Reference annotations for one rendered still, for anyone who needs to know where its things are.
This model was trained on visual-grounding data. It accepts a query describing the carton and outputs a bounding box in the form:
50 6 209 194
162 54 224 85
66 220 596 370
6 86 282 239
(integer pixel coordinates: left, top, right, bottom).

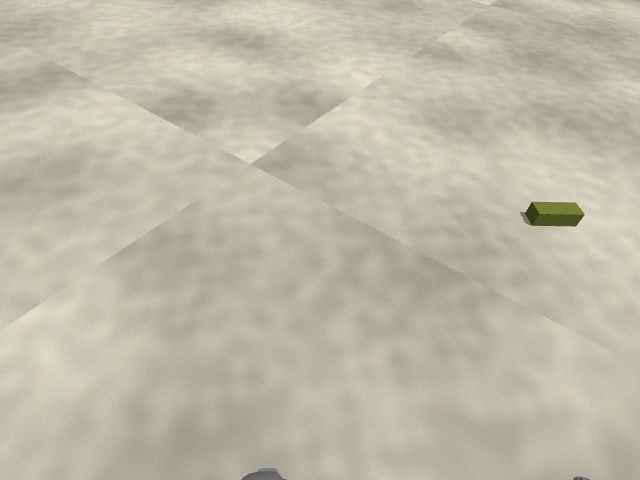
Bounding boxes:
525 202 585 226

